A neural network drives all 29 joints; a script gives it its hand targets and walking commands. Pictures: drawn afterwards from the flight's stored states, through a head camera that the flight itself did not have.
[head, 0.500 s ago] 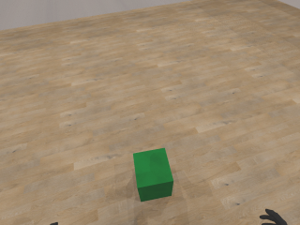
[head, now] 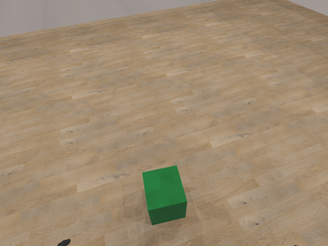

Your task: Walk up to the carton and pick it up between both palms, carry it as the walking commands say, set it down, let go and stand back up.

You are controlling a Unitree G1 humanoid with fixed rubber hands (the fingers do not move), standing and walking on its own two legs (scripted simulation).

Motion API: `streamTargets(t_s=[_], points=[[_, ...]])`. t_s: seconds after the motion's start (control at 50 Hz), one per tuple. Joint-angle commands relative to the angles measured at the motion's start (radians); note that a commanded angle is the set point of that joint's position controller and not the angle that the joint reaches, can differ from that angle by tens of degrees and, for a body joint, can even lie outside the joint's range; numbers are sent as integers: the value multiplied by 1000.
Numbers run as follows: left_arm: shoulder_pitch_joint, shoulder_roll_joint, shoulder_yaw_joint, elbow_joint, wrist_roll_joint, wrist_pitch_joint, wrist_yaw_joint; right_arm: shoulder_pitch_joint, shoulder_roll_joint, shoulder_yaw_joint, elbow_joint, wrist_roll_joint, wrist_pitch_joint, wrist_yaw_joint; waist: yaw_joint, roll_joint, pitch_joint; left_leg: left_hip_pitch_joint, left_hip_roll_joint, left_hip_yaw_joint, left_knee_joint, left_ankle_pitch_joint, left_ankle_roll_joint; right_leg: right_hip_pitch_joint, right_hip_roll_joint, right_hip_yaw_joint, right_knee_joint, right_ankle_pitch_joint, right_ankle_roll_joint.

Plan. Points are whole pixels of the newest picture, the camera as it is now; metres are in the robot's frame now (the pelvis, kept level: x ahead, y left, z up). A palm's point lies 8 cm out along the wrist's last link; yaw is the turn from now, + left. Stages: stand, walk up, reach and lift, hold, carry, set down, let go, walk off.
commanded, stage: walk up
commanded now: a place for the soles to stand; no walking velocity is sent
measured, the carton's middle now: (164, 195) +0.51 +0.06 -0.66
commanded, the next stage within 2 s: reach and lift in 1.96 s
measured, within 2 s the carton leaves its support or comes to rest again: neither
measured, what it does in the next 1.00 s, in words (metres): walks ahead: right foot, then left foot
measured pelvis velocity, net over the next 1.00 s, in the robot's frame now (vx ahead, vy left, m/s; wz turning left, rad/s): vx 0.11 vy -0.03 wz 0.21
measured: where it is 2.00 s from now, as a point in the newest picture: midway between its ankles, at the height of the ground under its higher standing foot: outside the picture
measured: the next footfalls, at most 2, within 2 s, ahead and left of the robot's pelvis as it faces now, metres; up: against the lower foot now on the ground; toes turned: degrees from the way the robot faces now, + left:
right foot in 0.32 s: +0.14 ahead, -0.16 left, +0.00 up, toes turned +8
left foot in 0.66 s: +0.15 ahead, +0.10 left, +0.00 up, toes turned +2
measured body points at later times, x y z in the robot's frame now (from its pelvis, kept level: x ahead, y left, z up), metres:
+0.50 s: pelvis +0.07 -0.06 -0.01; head +0.09 -0.07 +0.44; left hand +0.15 +0.29 -0.09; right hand +0.16 -0.39 -0.13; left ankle +0.07 +0.09 -0.71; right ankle +0.10 -0.16 -0.75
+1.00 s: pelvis +0.11 -0.03 -0.02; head +0.13 -0.03 +0.43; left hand +0.14 +0.31 -0.12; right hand +0.34 -0.30 -0.12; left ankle +0.11 +0.09 -0.75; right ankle +0.10 -0.16 -0.75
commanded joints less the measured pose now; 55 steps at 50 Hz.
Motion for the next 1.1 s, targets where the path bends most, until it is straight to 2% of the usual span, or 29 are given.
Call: streamTargets(t_s=[0.0,0.02,0.04,0.06,0.08,0.1,0.12,0.2,0.24,0.26,0.28,0.3,0.32,0.34,0.36,0.42,0.48,0.52,0.56,0.6,0.62,0.64,0.66,0.68,0.74,0.76,0.8,0.86,1.08], points=[[-51,180,34,-38,1,-11,5,-44,-172,-29,-41,-1,-12,-6,4,-2,-69,6,115,-102,-72,63,22,16,-102,83,-66,90,-27],[-50,181,35,-37,1,-11,4,-46,-173,-29,-42,-2,-12,-6,5,-4,-62,2,113,-99,-74,63,20,15,-101,84,-69,88,-24],[-19,250,81,-103,25,-11,-15,52,-251,-68,-82,0,-25,6,-10,-30,-131,25,83,-156,-30,-305,80,20,-35,9,49,-273,-55],[-37,238,83,-118,34,-5,-23,107,-276,-82,-76,-10,-29,8,-36,14,-61,32,129,-244,-80,-479,110,-124,-24,13,120,-367,-62],[-61,214,82,-146,36,1,-33,146,-304,-96,-77,-14,-29,8,-65,101,6,88,190,-345,-148,-606,151,-310,1,3,214,-382,-56],[-79,199,84,-180,34,8,-40,169,-327,-110,-96,-18,-33,3,-84,161,66,113,282,-458,-215,-603,208,-451,-6,22,354,-316,-44],[-96,205,89,-204,36,11,-43,206,-337,-120,-109,-22,-40,-2,-90,114,90,105,333,-522,-234,-544,244,-506,-38,73,444,-292,-42],[-3,203,113,-255,26,-3,-64,123,-297,-126,-216,-15,-61,-4,-26,95,49,33,274,-360,-128,-258,235,-371,-82,118,337,-265,-35],[78,185,116,-229,31,-12,-59,72,-274,-116,-254,-8,-53,8,20,95,-7,-141,192,-213,-24,-179,175,-100,-18,25,185,-127,-35],[128,202,122,-218,38,-18,-47,82,-232,-104,-269,-8,-43,12,42,49,-43,-241,126,-156,82,-192,128,42,31,0,165,-86,-41],[179,236,137,-213,41,-20,-33,117,-177,-84,-280,-12,-36,10,68,-86,-51,-353,52,-91,234,-245,83,136,-12,72,93,-171,-57],[234,313,150,-222,43,-25,-19,117,-117,-61,-313,-15,-33,3,100,-293,-58,-487,-65,-38,469,-387,37,139,-224,360,-87,-405,-124],[214,397,162,-243,46,-25,-13,115,-166,-78,-311,-8,-22,-6,96,-245,-17,-517,-75,-133,645,-451,22,42,-407,608,-197,-506,-237],[163,373,161,-270,36,-21,-13,163,-237,-96,-285,-5,-13,-10,58,-117,9,-461,-29,-212,698,-391,31,-17,-384,549,-174,-500,-247],[124,314,150,-296,27,-19,-9,217,-241,-99,-269,-1,-10,-6,29,-87,17,-444,1,-199,671,-319,28,-14,-325,429,-129,-376,-231],[101,275,130,-316,22,-25,-4,250,-206,-97,-245,-7,-9,2,5,-133,22,-344,27,-146,547,-235,0,-76,-264,189,-65,4,-196],[128,274,123,-314,13,-25,-3,213,-179,-91,-248,-7,2,8,12,-155,-8,-240,14,-102,427,-190,2,-80,-261,103,21,315,-194],[126,276,118,-314,4,-22,2,188,-175,-92,-254,-5,9,7,12,-158,-26,-192,-4,-61,392,-151,17,-79,-272,90,67,413,-179],[103,282,115,-321,-7,-13,3,187,-174,-93,-253,-1,13,4,-5,-155,-38,-121,-17,-31,324,-81,35,-113,-271,72,116,388,-160],[117,248,101,-317,-8,-1,5,180,-193,-99,-257,-5,7,2,-20,-81,-54,-49,-9,-63,197,30,66,-139,-220,41,200,261,-107],[130,222,89,-319,-11,1,6,161,-233,-106,-271,-13,2,-2,-17,17,-75,-34,83,-175,158,138,101,-154,-176,2,269,149,-65],[150,186,77,-324,-22,4,5,118,-276,-109,-292,-15,-5,-6,3,139,-96,-49,208,-341,109,214,171,-170,-73,-24,376,-41,-21],[170,170,70,-324,-27,10,6,84,-279,-96,-307,-13,-11,-9,29,157,-87,-66,275,-415,96,249,226,-190,-14,-7,378,-327,-14],[165,190,72,-297,-25,10,11,73,-275,-95,-292,-5,-10,-13,21,117,-90,-90,250,-375,119,241,252,-131,-11,13,333,-302,-26],[168,236,76,-246,-2,-19,17,17,-201,-64,-287,9,5,-11,26,36,-90,-131,97,-194,232,237,90,-51,-101,73,133,80,-53],[146,266,79,-246,2,-23,16,17,-198,-63,-285,12,7,-9,12,0,-75,-108,60,-155,251,168,59,-89,-150,111,105,97,-74],[99,257,76,-241,1,-26,18,20,-205,-64,-260,10,8,-6,-9,-19,-60,-65,56,-139,245,205,54,-100,-158,86,136,184,-82],[105,230,70,-216,-9,-24,22,-6,-198,-60,-243,8,3,-3,1,-11,-107,-19,78,-154,236,338,85,-62,-120,36,151,266,-50],[38,197,58,-166,-9,-6,17,-83,-190,-46,-195,2,2,-7,14,22,-89,-60,97,-205,79,250,84,17,-91,31,91,91,-40]])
